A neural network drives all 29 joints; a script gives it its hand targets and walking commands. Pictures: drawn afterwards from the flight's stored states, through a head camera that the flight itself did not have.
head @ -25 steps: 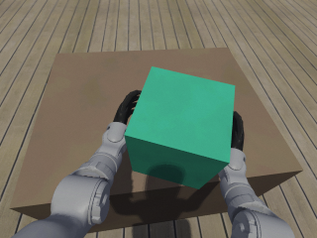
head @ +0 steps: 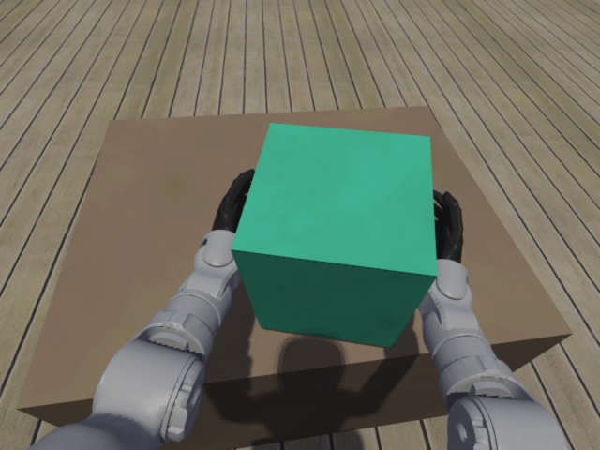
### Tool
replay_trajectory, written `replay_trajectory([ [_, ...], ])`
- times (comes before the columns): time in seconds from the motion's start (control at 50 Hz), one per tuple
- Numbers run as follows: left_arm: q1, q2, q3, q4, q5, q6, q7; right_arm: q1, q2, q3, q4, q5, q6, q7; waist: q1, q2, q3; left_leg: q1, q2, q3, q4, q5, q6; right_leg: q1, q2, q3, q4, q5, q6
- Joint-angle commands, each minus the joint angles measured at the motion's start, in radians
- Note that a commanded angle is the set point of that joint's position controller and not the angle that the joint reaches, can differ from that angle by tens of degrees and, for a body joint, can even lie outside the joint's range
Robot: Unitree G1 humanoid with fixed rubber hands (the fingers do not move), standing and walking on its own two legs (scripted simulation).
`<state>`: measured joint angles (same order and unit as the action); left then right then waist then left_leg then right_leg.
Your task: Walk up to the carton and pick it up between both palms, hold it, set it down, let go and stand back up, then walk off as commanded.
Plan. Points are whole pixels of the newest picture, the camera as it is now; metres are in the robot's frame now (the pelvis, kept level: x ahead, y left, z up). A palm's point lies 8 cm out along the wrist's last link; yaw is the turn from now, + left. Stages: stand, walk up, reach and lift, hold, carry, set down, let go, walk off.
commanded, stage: reach and lift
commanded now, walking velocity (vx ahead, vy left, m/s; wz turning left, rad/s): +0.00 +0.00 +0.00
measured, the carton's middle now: (335, 243) +0.41 -0.06 +0.05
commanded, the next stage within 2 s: hold in 1.96 s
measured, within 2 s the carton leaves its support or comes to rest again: neither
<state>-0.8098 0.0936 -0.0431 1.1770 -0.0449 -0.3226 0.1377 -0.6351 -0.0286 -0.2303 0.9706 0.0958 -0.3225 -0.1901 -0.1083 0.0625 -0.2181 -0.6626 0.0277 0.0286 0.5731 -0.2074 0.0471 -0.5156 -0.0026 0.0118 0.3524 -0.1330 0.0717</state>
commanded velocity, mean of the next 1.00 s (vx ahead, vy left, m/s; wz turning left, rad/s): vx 0.00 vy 0.00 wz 0.00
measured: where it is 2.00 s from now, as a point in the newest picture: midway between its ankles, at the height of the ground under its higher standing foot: outside the picture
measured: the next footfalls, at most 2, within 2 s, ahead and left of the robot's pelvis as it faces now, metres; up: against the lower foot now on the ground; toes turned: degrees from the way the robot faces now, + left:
none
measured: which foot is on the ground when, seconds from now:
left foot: down 0.00-1.00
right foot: down 0.00-1.00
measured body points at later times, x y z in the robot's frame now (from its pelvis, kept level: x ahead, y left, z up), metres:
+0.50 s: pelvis -0.01 -0.02 +0.01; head -0.04 +0.01 +0.46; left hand +0.41 +0.09 +0.16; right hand +0.38 -0.21 +0.15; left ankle +0.03 +0.07 -0.73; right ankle +0.01 -0.18 -0.73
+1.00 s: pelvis -0.01 -0.02 +0.01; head -0.05 +0.00 +0.46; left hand +0.40 +0.11 +0.19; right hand +0.39 -0.20 +0.16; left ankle +0.03 +0.07 -0.73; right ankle +0.01 -0.18 -0.73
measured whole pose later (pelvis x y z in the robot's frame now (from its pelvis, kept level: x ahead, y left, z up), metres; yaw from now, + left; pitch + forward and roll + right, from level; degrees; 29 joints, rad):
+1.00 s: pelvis -0.01 -0.02 +0.01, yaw +1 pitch +1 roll -2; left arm -0.75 -0.01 0.16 0.56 0.17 0.50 0.10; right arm -0.69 -0.12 -0.10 0.76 0.23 0.22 -0.20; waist -0.05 0.00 -0.13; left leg -0.31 0.03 0.03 0.47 -0.18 0.02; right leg -0.20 0.00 0.01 0.33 -0.15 0.04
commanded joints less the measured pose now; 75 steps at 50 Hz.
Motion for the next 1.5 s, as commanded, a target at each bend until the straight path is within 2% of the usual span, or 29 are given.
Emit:
replay_trajectory([
  [0.0, -0.564, -0.894, -0.329, -0.543, 0.035, 0.014, -0.084, -0.633, 0.719, 0.635, -0.374, -0.007, 0.089, 0.159, 0.022, 0.039, -0.670, 0.743, 0.017, -0.146, -0.044, 0.509, -0.132, 0.144, 0.114, -0.046, 0.000, 0.251, -0.077],
  [0.06, -0.568, -0.868, -0.293, -0.544, 0.038, 0.093, -0.093, -0.662, 0.686, 0.625, -0.403, 0.016, 0.163, 0.158, 0.034, 0.007, -0.587, 0.703, 0.005, -0.138, -0.101, 0.376, -0.110, 0.184, 0.105, -0.037, -0.016, 0.183, -0.074],
  [0.1, -0.620, -0.857, -0.298, -0.613, 0.027, 0.133, -0.094, -0.732, 0.698, 0.641, -0.469, 0.054, 0.202, 0.154, 0.047, 0.016, -0.600, 0.705, -0.004, -0.127, -0.117, 0.338, -0.103, 0.207, 0.095, -0.026, -0.017, 0.162, -0.073],
  [0.14, -0.602, -0.863, -0.303, -0.677, 0.012, 0.187, -0.088, -0.770, 0.707, 0.694, -0.544, 0.097, 0.241, 0.153, 0.073, 0.023, -0.609, 0.722, -0.012, -0.119, -0.110, 0.381, -0.099, 0.239, 0.094, -0.023, -0.016, 0.186, -0.074],
  [0.16, -0.632, -0.869, -0.307, -0.700, 0.008, 0.205, -0.089, -0.803, 0.714, 0.681, -0.569, 0.104, 0.253, 0.149, 0.067, 0.020, -0.622, 0.723, -0.017, -0.118, -0.106, 0.388, -0.102, 0.249, 0.096, -0.023, -0.015, 0.200, -0.076],
  [0.18, -0.610, -0.862, -0.297, -0.703, 0.008, 0.236, -0.095, -0.805, 0.721, 0.698, -0.590, 0.121, 0.280, 0.142, 0.067, -0.013, -0.587, 0.703, -0.023, -0.113, -0.107, 0.380, -0.093, 0.271, 0.094, -0.020, -0.018, 0.201, -0.070],
  [0.22, -0.640, -0.864, -0.278, -0.723, 0.012, 0.276, -0.101, -0.845, 0.740, 0.703, -0.632, 0.124, 0.316, 0.138, 0.089, -0.026, -0.593, 0.692, -0.029, -0.109, -0.118, 0.335, -0.082, 0.287, 0.092, -0.015, -0.016, 0.172, -0.069],
  [0.24, -0.646, -0.856, -0.252, -0.748, 0.032, 0.302, -0.098, -0.839, 0.730, 0.690, -0.613, 0.131, 0.340, 0.137, 0.100, -0.010, -0.559, 0.697, -0.034, -0.102, -0.129, 0.304, -0.082, 0.292, 0.085, -0.010, -0.022, 0.134, -0.070],
  [0.26, -0.658, -0.840, -0.221, -0.739, 0.045, 0.328, -0.102, -0.856, 0.727, 0.688, -0.593, 0.136, 0.361, 0.139, 0.110, -0.031, -0.531, 0.689, -0.037, -0.098, -0.144, 0.264, -0.073, 0.295, 0.082, -0.010, -0.028, 0.095, -0.066],
  [0.28, -0.638, -0.826, -0.185, -0.700, 0.063, 0.354, -0.107, -0.884, 0.724, 0.687, -0.602, 0.134, 0.382, 0.138, 0.132, -0.059, -0.500, 0.670, -0.038, -0.094, -0.157, 0.215, -0.062, 0.298, 0.076, -0.006, -0.033, 0.051, -0.067],
  [0.3, -0.613, -0.815, -0.151, -0.643, 0.087, 0.383, -0.115, -0.886, 0.703, 0.660, -0.572, 0.126, 0.397, 0.138, 0.133, -0.071, -0.456, 0.660, -0.040, -0.085, -0.176, 0.161, -0.054, 0.301, 0.073, -0.004, -0.042, 0.003, -0.065],
  [0.36, -0.653, -0.800, -0.088, -0.669, 0.135, 0.448, -0.121, -0.942, 0.681, 0.647, -0.548, 0.149, 0.420, 0.153, 0.176, -0.034, -0.413, 0.679, -0.044, -0.065, -0.205, 0.126, -0.057, 0.303, 0.066, -0.006, -0.048, -0.062, -0.072],
  [0.38, -0.669, -0.811, -0.098, -0.693, 0.131, 0.458, -0.124, -0.937, 0.672, 0.632, -0.533, 0.149, 0.419, 0.155, 0.158, -0.037, -0.432, 0.682, -0.040, -0.066, -0.206, 0.144, -0.061, 0.314, 0.069, -0.008, -0.045, -0.032, -0.072],
  [0.4, -0.686, -0.818, -0.108, -0.728, 0.131, 0.468, -0.122, -0.962, 0.671, 0.627, -0.542, 0.160, 0.419, 0.159, 0.158, -0.009, -0.428, 0.690, -0.042, -0.064, -0.199, 0.167, -0.070, 0.313, 0.074, -0.015, -0.038, -0.014, -0.072],
  [0.42, -0.670, -0.825, -0.106, -0.725, 0.140, 0.483, -0.122, -0.948, 0.672, 0.631, -0.526, 0.164, 0.420, 0.162, 0.151, -0.015, -0.404, 0.696, -0.039, -0.065, -0.196, 0.193, -0.072, 0.320, 0.076, -0.015, -0.037, 0.009, -0.073],
  [0.46, -0.655, -0.849, -0.129, -0.759, 0.129, 0.509, -0.125, -0.969, 0.684, 0.662, -0.584, 0.188, 0.426, 0.158, 0.149, -0.022, -0.435, 0.724, -0.043, -0.064, -0.182, 0.254, -0.072, 0.359, 0.080, -0.013, -0.045, 0.057, -0.074],
  [0.5, -0.603, -0.820, -0.080, -0.666, 0.155, 0.554, -0.132, -0.967, 0.662, 0.637, -0.528, 0.178, 0.451, 0.154, 0.150, -0.057, -0.317, 0.685, -0.049, -0.056, -0.197, 0.180, -0.055, 0.352, 0.075, -0.015, -0.066, -0.008, -0.069],
  [0.58, -0.592, -0.814, -0.051, -0.689, 0.175, 0.618, -0.148, -0.967, 0.629, 0.605, -0.493, 0.171, 0.469, 0.163, 0.141, -0.067, -0.260, 0.695, -0.037, -0.050, -0.227, 0.160, -0.057, 0.360, 0.077, -0.023, -0.075, -0.024, -0.071],
  [0.7, -0.570, -0.858, -0.122, -0.868, 0.141, 0.680, -0.129, -1.022, 0.622, 0.667, -0.604, 0.238, 0.472, 0.172, 0.164, -0.025, -0.400, 0.789, -0.034, -0.055, -0.184, 0.329, -0.075, 0.413, 0.095, -0.032, -0.068, 0.088, -0.076],
  [0.74, -0.543, -0.859, -0.132, -0.860, 0.143, 0.711, -0.127, -1.048, 0.616, 0.674, -0.651, 0.248, 0.474, 0.167, 0.165, -0.030, -0.397, 0.796, -0.034, -0.057, -0.177, 0.325, -0.070, 0.412, 0.095, -0.036, -0.069, 0.090, -0.073],
  [0.82, -0.527, -0.841, -0.103, -0.823, 0.161, 0.750, -0.136, -1.082, 0.598, 0.647, -0.654, 0.237, 0.486, 0.165, 0.188, -0.060, -0.341, 0.754, -0.038, -0.049, -0.199, 0.229, -0.057, 0.402, 0.093, -0.041, -0.077, 0.019, -0.070],
  [0.88, -0.533, -0.843, -0.099, -0.836, 0.159, 0.768, -0.137, -1.090, 0.600, 0.632, -0.653, 0.227, 0.493, 0.168, 0.184, -0.060, -0.326, 0.747, -0.034, -0.050, -0.209, 0.204, -0.056, 0.394, 0.091, -0.042, -0.079, -0.003, -0.071],
  [0.92, -0.521, -0.833, -0.094, -0.851, 0.153, 0.772, -0.139, -1.104, 0.609, 0.645, -0.681, 0.237, 0.495, 0.165, 0.196, -0.087, -0.362, 0.756, -0.036, -0.046, -0.202, 0.233, -0.049, 0.416, 0.095, -0.040, -0.080, 0.028, -0.063],
  [1.02, -0.529, -0.843, -0.135, -0.890, 0.129, 0.785, -0.139, -1.101, 0.605, 0.646, -0.703, 0.248, 0.506, 0.153, 0.169, -0.072, -0.373, 0.781, -0.039, -0.053, -0.180, 0.288, -0.056, 0.417, 0.097, -0.046, -0.078, 0.074, -0.065],
  [1.1, -0.499, -0.848, -0.161, -0.924, 0.126, 0.800, -0.136, -1.089, 0.599, 0.655, -0.751, 0.265, 0.508, 0.142, 0.165, -0.054, -0.398, 0.805, -0.038, -0.057, -0.165, 0.334, -0.064, 0.428, 0.103, -0.046, -0.074, 0.110, -0.064],
  [1.2, -0.485, -0.834, -0.141, -0.896, 0.150, 0.827, -0.148, -1.058, 0.569, 0.622, -0.684, 0.251, 0.529, 0.141, 0.155, -0.040, -0.319, 0.791, -0.029, -0.057, -0.186, 0.289, -0.071, 0.419, 0.098, -0.048, -0.091, 0.062, -0.072],
  [1.28, -0.496, -0.844, -0.142, -0.915, 0.142, 0.835, -0.149, -1.087, 0.566, 0.619, -0.718, 0.266, 0.530, 0.144, 0.155, -0.032, -0.337, 0.791, -0.030, -0.054, -0.185, 0.313, -0.076, 0.421, 0.102, -0.047, -0.092, 0.071, -0.074],
  [1.34, -0.478, -0.869, -0.195, -0.990, 0.115, 0.837, -0.140, -1.075, 0.568, 0.650, -0.770, 0.294, 0.531, 0.139, 0.143, -0.005, -0.406, 0.848, -0.027, -0.066, -0.154, 0.423, -0.093, 0.436, 0.110, -0.052, -0.080, 0.146, -0.077],
  [1.48, -0.475, -0.841, -0.192, -0.992, 0.126, 0.853, -0.149, -1.051, 0.561, 0.650, -0.779, 0.287, 0.555, 0.127, 0.138, -0.041, -0.359, 0.809, -0.035, -0.058, -0.172, 0.368, -0.086, 0.444, 0.108, -0.047, -0.091, 0.119, -0.069],
])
